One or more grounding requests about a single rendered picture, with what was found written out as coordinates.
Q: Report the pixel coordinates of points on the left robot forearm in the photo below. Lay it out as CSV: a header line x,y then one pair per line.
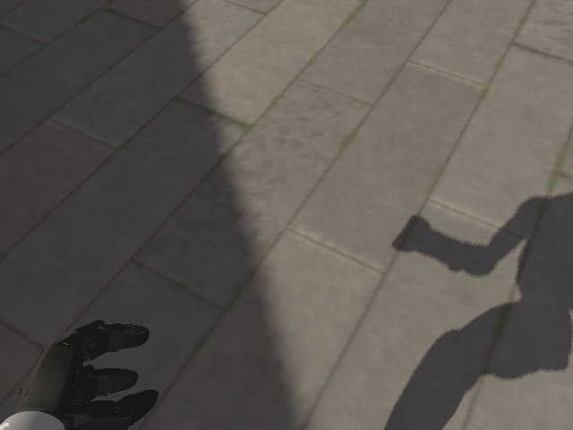
x,y
32,420

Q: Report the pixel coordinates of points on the robot left hand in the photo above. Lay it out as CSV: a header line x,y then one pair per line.
x,y
60,386

